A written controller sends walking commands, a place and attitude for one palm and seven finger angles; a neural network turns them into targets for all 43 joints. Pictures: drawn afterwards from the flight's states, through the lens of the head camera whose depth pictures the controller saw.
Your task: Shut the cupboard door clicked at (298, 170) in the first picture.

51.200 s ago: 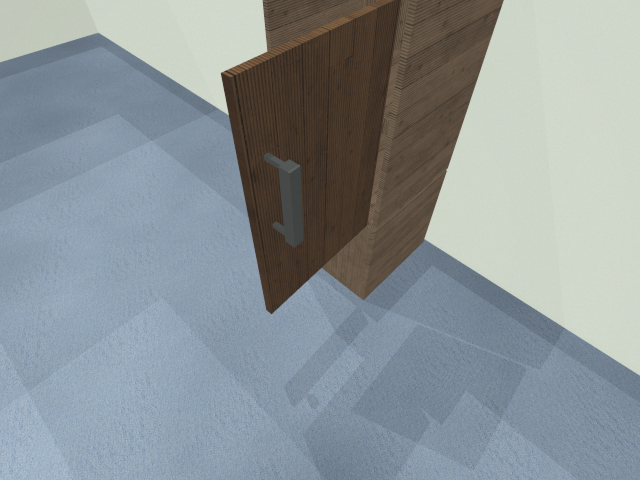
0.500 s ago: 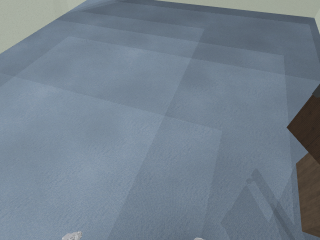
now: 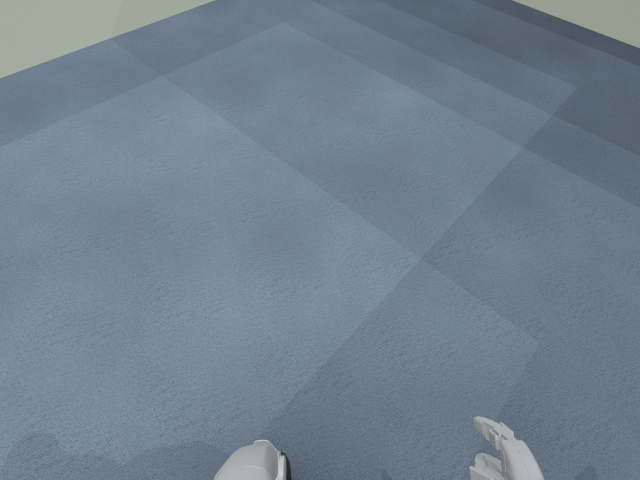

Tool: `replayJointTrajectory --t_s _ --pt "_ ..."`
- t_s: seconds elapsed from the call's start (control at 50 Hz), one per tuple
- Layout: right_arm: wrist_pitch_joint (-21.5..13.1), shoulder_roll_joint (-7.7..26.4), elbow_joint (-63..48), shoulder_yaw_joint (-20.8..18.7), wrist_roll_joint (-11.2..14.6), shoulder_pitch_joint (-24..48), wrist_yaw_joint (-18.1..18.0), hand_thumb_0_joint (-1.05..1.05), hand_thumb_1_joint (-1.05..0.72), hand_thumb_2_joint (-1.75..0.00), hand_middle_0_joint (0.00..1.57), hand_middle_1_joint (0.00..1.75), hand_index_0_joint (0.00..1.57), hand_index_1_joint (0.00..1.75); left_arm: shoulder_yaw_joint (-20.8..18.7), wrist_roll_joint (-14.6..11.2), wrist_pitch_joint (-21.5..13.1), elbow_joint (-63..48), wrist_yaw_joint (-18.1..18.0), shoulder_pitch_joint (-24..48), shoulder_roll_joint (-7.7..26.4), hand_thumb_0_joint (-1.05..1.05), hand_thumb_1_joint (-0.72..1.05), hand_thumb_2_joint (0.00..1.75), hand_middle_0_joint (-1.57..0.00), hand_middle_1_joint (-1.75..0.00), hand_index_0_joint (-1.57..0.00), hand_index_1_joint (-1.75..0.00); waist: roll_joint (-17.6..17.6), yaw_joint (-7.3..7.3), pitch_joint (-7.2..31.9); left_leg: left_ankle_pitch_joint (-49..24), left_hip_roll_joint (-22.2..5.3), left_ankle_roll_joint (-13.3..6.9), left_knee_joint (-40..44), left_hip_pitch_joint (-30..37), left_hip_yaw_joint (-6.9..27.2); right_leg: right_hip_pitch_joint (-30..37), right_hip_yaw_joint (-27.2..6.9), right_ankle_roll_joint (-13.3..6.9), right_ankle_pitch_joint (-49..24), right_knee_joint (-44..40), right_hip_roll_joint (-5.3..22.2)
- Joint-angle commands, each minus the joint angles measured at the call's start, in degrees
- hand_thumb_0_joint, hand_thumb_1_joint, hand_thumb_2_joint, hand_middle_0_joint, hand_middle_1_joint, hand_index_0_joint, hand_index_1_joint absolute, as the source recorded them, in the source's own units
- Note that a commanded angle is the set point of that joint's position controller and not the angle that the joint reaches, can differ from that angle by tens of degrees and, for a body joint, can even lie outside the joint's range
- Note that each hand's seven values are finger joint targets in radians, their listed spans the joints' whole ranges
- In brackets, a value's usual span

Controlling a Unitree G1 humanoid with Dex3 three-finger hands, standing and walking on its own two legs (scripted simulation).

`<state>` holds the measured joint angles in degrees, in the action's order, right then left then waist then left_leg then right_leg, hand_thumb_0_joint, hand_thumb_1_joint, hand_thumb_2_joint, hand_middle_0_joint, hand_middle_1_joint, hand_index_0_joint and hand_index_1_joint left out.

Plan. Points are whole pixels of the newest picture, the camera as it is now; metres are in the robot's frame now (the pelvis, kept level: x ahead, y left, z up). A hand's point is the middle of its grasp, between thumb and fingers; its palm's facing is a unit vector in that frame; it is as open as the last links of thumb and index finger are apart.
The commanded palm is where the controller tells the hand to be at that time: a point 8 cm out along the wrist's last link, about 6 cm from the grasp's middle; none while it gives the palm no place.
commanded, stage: turn to face it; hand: left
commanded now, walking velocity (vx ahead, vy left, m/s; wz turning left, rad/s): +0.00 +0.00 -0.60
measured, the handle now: out of the picture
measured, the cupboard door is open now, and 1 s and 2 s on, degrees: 36 36 36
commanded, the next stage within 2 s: none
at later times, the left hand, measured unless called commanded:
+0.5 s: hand (224, 438) +0.18 +0.15 -0.14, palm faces -0.13 -0.97 -0.22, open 7.4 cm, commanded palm none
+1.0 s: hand (242, 326) +0.34 +0.15 -0.13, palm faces -0.45 -0.86 -0.24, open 7.4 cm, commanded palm none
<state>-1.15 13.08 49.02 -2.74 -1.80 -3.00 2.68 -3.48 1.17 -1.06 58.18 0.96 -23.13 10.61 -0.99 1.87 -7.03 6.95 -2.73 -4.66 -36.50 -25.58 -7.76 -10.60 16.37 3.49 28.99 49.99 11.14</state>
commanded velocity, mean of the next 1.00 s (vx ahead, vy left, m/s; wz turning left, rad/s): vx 0.00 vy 0.00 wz -0.60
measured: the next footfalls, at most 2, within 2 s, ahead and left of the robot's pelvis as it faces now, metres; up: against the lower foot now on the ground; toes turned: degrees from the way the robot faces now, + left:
right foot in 0.36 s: +0.13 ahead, -0.13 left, +0.00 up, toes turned -13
left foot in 0.74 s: +0.23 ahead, +0.11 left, +0.00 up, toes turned -19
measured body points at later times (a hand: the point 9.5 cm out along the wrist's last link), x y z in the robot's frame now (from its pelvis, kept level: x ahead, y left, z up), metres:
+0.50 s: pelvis +0.10 -0.02 +0.02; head +0.14 -0.05 +0.46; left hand +0.19 +0.20 -0.13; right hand +0.12 -0.28 -0.14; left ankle +0.09 +0.10 -0.65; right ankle +0.10 -0.12 -0.71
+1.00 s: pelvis +0.13 +0.01 +0.03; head +0.18 +0.00 +0.47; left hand +0.36 +0.20 -0.11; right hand +0.07 -0.24 -0.11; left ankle +0.19 +0.12 -0.71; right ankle +0.05 -0.10 -0.66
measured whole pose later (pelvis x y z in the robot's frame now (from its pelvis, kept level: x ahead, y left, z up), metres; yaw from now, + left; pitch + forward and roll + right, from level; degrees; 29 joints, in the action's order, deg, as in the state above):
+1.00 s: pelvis +0.13 +0.01 +0.03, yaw -30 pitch +0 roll -2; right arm 1.2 12.2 51.1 -1.4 -1.8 -11.9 -1.3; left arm -5.6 1.0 4.5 49.5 2.4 -7.5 16.1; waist 0.8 0.3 -5.5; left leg 15.1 -8.2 1.2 -29.3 -14.0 -8.5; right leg -23.5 3.1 2.3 25.9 51.1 0.8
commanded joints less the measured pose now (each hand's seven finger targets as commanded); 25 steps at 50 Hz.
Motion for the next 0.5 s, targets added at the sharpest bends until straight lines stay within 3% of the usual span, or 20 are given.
replayJointTrajectory --t_s 0.0,0.02,0.04,0.08,0.1,0.2,0.26,0.3,0.32,0.34,0.36,0.38,0.4,0.44,0.48 --pt "-0.5 13.6 1.4 -2.5 0.3 -15.8 -3.2 0.00 -0.90 -0.90 0.20 0.30 0.20 0.30 -1.1 0.2 -1.0 -9.5 -1.7 6.9 4.9 0.00 0.90 0.90 -0.20 -0.30 -0.20 -0.30 9.4 -6.65 13.3 -1.2 -21.5 -7.6 18.6 23.4 27.2 -27.3 -14.0 -1.4 1.0 24.8 -2.1" --pt "-0.6 9.4 0.3 -1.4 0.4 -11.0 -3.4 0.00 -0.90 -0.90 0.20 0.30 0.20 0.30 -0.9 0.5 -0.3 -7.4 -1.6 5.1 5.0 0.00 0.90 0.90 -0.20 -0.30 -0.20 -0.30 11.9 -4.90 10.5 2.3 -18.4 -5.6 20.4 17.1 22.0 -24.2 -15.4 -1.4 -2.6 21.7 -1.3" --pt "-0.8 6.9 0.5 -0.5 0.3 -8.7 -3.8 0.00 -0.90 -0.90 0.20 0.30 0.20 0.30 -0.7 0.7 0.4 -5.6 -1.4 3.2 4.3 0.00 0.90 0.90 -0.20 -0.30 -0.20 -0.30 10.4 -3.07 8.5 0.4 -15.5 -4.4 21.0 14.0 17.5 -21.3 -15.5 -1.5 -6.3 19.1 -2.0" --pt "-1.2 5.3 1.9 0.1 0.4 -7.8 -4.4 0.00 -0.90 -0.90 0.20 0.30 0.20 0.30 -0.1 0.5 1.3 -3.0 -1.5 0.1 3.2 0.00 0.90 0.90 -0.20 -0.30 -0.20 -0.30 9.2 -1.12 10.8 -4.0 -14.0 -3.8 21.1 13.9 12.9 -17.0 -15.8 -1.5 -8.8 12.9 -3.3" --pt "-0.9 5.3 2.3 0.3 0.4 -7.4 -4.3 0.00 -0.90 -0.90 0.20 0.30 0.20 0.30 0.1 0.3 1.8 -2.4 -1.5 -0.1 2.8 0.00 0.90 0.90 -0.20 -0.30 -0.20 -0.30 7.8 -0.71 11.1 -2.4 -13.8 -3.7 21.6 11.9 10.7 -14.4 -15.5 -1.6 -9.0 9.8 -4.1" --pt "0.8 5.8 3.9 -0.7 0.1 -6.1 -4.3 0.00 -0.90 -0.90 0.20 0.30 0.20 0.30 -0.5 0.5 3.2 -3.8 -1.0 4.2 2.4 0.00 0.90 0.90 -0.20 -0.30 -0.20 -0.30 7.2 -0.57 3.6 9.2 -15.1 -3.9 23.4 5.9 7.1 -10.4 -13.3 -1.8 -11.8 -2.0 -7.3" --pt "1.5 7.0 3.7 -1.5 0.0 -5.7 -4.4 0.00 -0.90 -0.90 0.20 0.30 0.20 0.30 -1.3 0.6 3.2 -5.5 -0.6 5.7 2.8 0.00 0.90 0.90 -0.20 -0.30 -0.20 -0.30 7.3 -0.77 3.9 8.5 -16.7 -3.8 19.4 7.9 6.2 -8.3 -12.2 -2.0 -11.7 -7.2 -8.4" --pt "1.7 7.3 3.5 -1.7 0.2 -5.1 -4.3 0.00 -0.90 -0.90 0.20 0.30 0.20 0.30 -1.7 0.6 2.7 -5.6 -0.5 3.5 3.4 0.00 0.90 0.90 -0.20 -0.30 -0.20 -0.30 6.4 0.53 6.1 3.3 -15.5 -1.9 12.4 10.2 3.6 -4.7 -11.5 -2.5 -16.5 -14.7 -9.5" --pt "1.7 6.8 3.4 -1.8 0.5 -5.5 -4.2 0.00 -0.90 -0.90 0.20 0.30 0.20 0.30 -2.0 0.7 2.2 -5.4 -0.5 2.3 4.9 0.00 0.90 0.90 -0.20 -0.30 -0.20 -0.30 3.9 0.91 7.0 2.9 -13.0 0.4 6.8 9.8 1.0 -1.7 -14.1 -3.3 -21.9 -20.2 -8.5" --pt "1.7 4.8 2.6 -1.7 0.9 -6.0 -4.0 0.00 -0.90 -0.90 0.20 0.30 0.20 0.30 -2.6 1.2 1.4 -5.6 -0.8 1.1 8.6 0.00 0.90 0.90 -0.20 -0.30 -0.20 -0.30 -6.1 1.22 8.0 10.6 -6.7 4.1 -3.3 5.7 -3.8 1.2 -26.3 -6.6 -33.0 -26.8 -0.9" --pt "1.8 1.9 1.0 -1.1 1.1 -5.1 -3.7 0.00 -0.90 -0.90 0.20 0.30 0.20 0.30 -3.2 1.0 0.9 -5.2 -1.0 0.0 13.0 0.00 0.90 0.90 -0.20 -0.30 -0.20 -0.30 -15.0 2.07 7.4 28.6 1.1 6.8 -15.7 -4.3 -3.6 5.5 -38.7 -13.5 -48.4 -31.1 9.1" --pt "2.7 2.7 0.3 -1.0 1.0 -4.3 -4.3 0.00 -0.90 -0.90 0.20 0.30 0.20 0.30 -3.2 0.5 1.0 -5.1 -1.9 -1.1 12.7 0.00 0.90 0.90 -0.20 -0.30 -0.20 -0.30 -12.8 2.23 9.8 30.2 0.2 7.0 -23.3 -5.8 4.0 5.9 -42.1 -17.0 -48.2 -31.8 10.5" --pt "2.5 3.1 0.5 -1.1 1.0 -4.0 -4.5 0.00 -0.90 -0.90 0.20 0.30 0.20 0.30 -3.7 0.6 1.0 -5.5 -2.5 1.6 12.3 0.00 0.90 0.90 -0.20 -0.30 -0.20 -0.30 -13.3 1.48 11.0 27.2 0.2 7.4 -28.3 -10.1 7.0 9.4 -42.9 -18.2 -49.1 -30.2 9.1" --pt "2.2 3.6 0.9 -1.0 1.2 -4.3 -4.5 0.00 -0.90 -0.90 0.20 0.30 0.20 0.30 -3.4 0.2 1.2 -6.7 -2.7 4.9 10.3 0.00 0.90 0.90 -0.20 -0.30 -0.20 -0.30 -6.5 0.24 12.7 21.0 -1.0 8.2 -29.5 -10.4 8.8 11.3 -35.4 -16.8 -49.6 -27.5 5.3" --pt "2.4 2.6 1.1 -0.8 1.0 -4.8 -4.2 0.00 -0.90 -0.90 0.20 0.30 0.20 0.30 -3.4 0.3 1.2 -7.4 -2.7 6.7 9.7 0.00 0.90 0.90 -0.20 -0.30 -0.20 -0.30 -5.0 -0.53 13.1 18.1 -0.9 8.6 -25.5 -7.4 8.0 9.4 -32.1 -15.0 -47.9 -27.4 2.7"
